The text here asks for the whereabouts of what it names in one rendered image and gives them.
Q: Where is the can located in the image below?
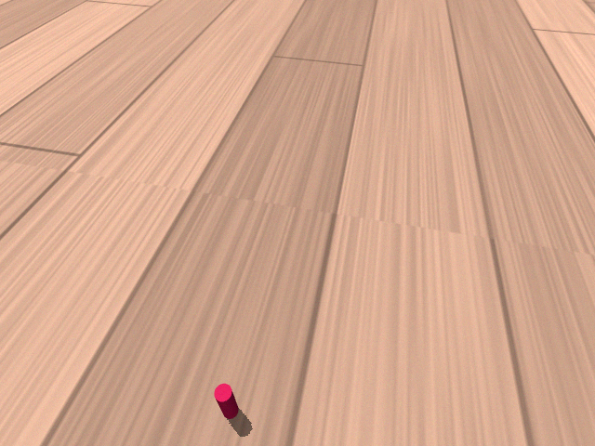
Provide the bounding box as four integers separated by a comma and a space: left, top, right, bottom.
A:
214, 384, 239, 419

